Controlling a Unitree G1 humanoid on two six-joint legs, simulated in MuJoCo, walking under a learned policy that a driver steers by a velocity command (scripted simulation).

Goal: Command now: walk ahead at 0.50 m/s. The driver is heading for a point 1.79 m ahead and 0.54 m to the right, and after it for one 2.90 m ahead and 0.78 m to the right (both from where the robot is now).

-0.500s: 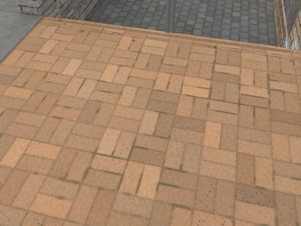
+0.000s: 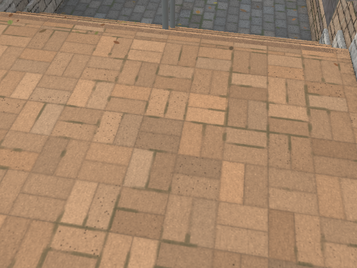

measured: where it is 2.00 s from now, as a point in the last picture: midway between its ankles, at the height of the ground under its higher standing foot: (226, 139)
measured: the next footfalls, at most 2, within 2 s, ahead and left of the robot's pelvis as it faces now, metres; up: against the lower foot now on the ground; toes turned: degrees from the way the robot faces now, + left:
left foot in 0.30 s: +0.35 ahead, +0.14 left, +0.00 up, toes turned +2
right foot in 0.86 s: +0.61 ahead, -0.13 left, +0.00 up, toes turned -19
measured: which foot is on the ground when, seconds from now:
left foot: up 0.00-0.28, down 0.30-0.86, up 0.88-1.00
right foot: down 0.00-0.32, up 0.34-0.84, down 0.86-1.00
